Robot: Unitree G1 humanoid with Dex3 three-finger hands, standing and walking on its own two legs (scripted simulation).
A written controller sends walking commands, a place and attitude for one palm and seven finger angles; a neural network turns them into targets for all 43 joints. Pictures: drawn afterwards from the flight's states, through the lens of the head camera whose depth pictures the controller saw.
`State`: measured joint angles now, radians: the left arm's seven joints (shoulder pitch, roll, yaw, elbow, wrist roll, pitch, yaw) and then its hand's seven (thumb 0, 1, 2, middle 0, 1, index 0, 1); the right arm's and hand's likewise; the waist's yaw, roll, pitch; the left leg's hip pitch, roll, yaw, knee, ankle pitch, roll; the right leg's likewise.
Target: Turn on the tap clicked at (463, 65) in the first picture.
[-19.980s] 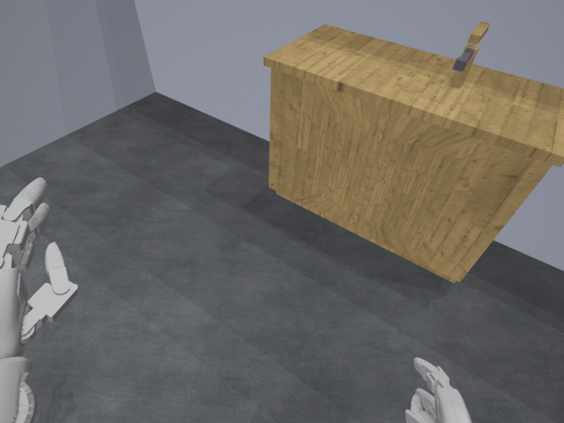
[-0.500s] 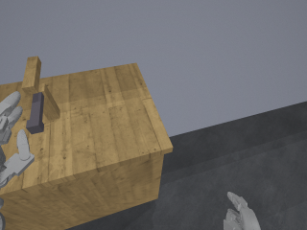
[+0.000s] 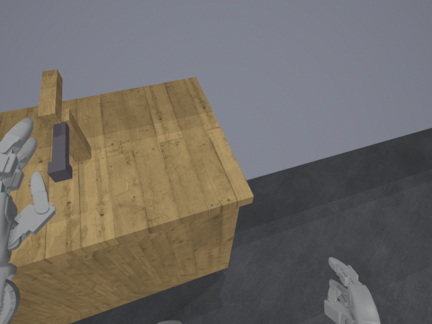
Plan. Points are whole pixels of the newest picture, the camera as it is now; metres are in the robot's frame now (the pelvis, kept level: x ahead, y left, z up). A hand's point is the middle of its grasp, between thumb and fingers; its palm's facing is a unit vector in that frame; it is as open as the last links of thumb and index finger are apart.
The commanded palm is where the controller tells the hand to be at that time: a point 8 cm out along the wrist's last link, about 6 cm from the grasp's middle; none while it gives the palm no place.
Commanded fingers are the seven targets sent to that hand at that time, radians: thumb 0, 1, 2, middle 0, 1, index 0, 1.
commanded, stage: come to a stop and stand still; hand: left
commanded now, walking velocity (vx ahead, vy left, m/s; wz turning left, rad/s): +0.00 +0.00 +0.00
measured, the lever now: (60, 170) +0.33 +0.30 +0.09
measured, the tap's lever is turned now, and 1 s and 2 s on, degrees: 0 0 0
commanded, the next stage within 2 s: look again from close up in 0.68 s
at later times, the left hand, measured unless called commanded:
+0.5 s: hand out of the picture +0.21 +0.30 +0.17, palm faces +0.41 -0.85 -0.33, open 7.5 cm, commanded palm +0.15 +0.33 +0.18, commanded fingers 0.00 0.90 0.90 -0.20 -0.30 -0.20 -0.30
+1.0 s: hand out of the picture +0.22 +0.29 +0.18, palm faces +0.41 -0.83 -0.36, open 7.5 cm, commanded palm +0.16 +0.32 +0.18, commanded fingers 0.00 0.90 0.90 -0.20 -0.30 -0.20 -0.30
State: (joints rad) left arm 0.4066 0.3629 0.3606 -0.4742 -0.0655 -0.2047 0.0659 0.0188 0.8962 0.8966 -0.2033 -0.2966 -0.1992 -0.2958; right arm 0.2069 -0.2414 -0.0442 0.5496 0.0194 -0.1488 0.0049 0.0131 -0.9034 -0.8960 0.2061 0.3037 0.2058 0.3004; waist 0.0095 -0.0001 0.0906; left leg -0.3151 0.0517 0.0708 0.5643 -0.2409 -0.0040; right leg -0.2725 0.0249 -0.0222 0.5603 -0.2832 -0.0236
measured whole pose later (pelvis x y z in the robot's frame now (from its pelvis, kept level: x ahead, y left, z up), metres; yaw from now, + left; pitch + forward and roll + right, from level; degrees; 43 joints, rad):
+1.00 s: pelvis +0.01 +0.04 +0.01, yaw +2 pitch -1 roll -2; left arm 0.43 0.36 0.35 -0.47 -0.04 -0.21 0.11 0.02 0.89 0.90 -0.21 -0.30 -0.21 -0.30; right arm 0.21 -0.19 0.01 0.59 0.00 -0.12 -0.03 0.01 -0.90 -0.90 0.21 0.30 0.21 0.30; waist 0.02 -0.02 0.04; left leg -0.24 0.00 0.06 0.47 -0.21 0.05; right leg -0.15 -0.02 -0.03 0.39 -0.22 0.03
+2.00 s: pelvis +0.02 +0.02 +0.01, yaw +2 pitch -1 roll -2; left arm 0.33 0.43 0.37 -0.40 -0.01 -0.17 0.08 0.02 0.89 0.90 -0.21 -0.30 -0.21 -0.30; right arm 0.22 -0.20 -0.01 0.59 0.00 -0.10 -0.05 0.01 -0.90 -0.90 0.20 0.30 0.20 0.30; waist 0.05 -0.01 0.04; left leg -0.26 0.03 0.05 0.49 -0.23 0.02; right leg -0.16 0.01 -0.04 0.40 -0.23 0.00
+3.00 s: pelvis +0.01 +0.05 +0.01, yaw +1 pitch -1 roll -2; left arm 0.41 0.35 0.35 -0.45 -0.03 -0.22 0.10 0.02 0.89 0.90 -0.21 -0.30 -0.21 -0.30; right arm 0.21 -0.20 0.01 0.60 0.00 -0.13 -0.02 0.01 -0.90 -0.90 0.21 0.30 0.21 0.30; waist 0.03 -0.02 0.06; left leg -0.25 0.00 0.07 0.47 -0.21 0.06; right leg -0.16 -0.02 -0.02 0.38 -0.20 0.04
